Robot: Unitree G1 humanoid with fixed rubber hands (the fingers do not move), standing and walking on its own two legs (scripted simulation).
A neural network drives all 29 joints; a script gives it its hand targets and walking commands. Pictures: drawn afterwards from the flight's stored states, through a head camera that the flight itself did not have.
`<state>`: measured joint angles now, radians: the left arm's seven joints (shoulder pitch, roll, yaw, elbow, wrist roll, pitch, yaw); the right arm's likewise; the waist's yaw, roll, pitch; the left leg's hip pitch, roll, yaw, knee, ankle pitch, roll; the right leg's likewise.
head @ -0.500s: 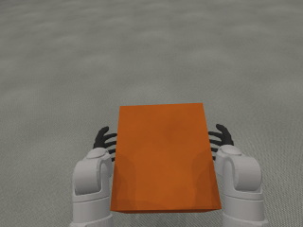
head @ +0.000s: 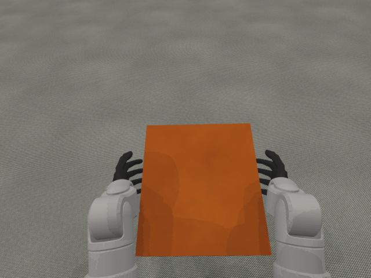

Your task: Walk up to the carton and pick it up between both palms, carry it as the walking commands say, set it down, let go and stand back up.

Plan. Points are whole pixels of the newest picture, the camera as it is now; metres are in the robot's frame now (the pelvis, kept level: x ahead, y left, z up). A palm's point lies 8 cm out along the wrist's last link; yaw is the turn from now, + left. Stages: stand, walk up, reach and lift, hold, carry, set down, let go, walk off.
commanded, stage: carry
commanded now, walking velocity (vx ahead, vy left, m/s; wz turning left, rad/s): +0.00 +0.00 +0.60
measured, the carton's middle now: (199, 193) +0.32 +0.00 +0.00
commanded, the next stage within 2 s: none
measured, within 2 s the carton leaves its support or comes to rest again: neither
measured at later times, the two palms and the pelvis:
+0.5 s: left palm (34, 276) +0.14 +0.27 +0.08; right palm (210, 209) +0.24 -0.02 +0.08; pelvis -0.08 +0.03 -0.01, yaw +21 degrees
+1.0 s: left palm out of the picture +0.00 +0.26 +0.10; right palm (197, 256) +0.16 +0.01 +0.08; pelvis -0.15 -0.01 +0.01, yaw +36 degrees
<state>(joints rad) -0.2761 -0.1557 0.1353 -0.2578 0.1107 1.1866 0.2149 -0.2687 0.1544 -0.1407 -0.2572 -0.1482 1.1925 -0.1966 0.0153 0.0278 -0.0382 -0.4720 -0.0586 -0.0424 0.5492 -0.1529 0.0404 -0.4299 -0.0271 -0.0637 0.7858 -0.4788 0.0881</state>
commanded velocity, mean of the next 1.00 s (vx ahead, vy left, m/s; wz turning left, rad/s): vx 0.00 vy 0.00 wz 0.60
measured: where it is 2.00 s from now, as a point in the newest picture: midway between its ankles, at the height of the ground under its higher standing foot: outside the picture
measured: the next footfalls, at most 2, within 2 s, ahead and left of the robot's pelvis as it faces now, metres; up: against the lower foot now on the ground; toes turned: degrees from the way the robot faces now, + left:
right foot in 0.04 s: +0.02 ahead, -0.11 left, +0.00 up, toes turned -4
left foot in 0.46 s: -0.07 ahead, +0.16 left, +0.00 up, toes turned +26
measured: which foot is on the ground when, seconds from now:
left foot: down 0.00-0.06, up 0.08-0.44, down 0.46-0.84, up 0.86-1.00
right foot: up 0.00-0.02, down 0.04-0.46, up 0.48-0.80, down 0.82-1.00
